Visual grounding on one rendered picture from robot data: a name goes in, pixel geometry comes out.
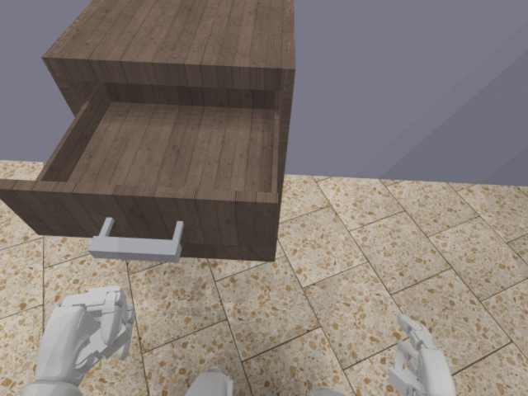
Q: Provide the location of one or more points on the handle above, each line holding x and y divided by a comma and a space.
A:
139, 249

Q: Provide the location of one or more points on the robot left shin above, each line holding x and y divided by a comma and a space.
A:
214, 369

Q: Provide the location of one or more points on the drawer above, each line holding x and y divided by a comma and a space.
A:
151, 155

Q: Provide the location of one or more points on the left robot hand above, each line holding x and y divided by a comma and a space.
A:
99, 316

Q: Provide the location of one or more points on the cabinet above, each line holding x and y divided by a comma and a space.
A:
243, 44

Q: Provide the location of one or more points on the right robot hand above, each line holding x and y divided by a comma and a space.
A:
428, 373

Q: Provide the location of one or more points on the left robot thigh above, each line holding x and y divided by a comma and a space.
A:
211, 384

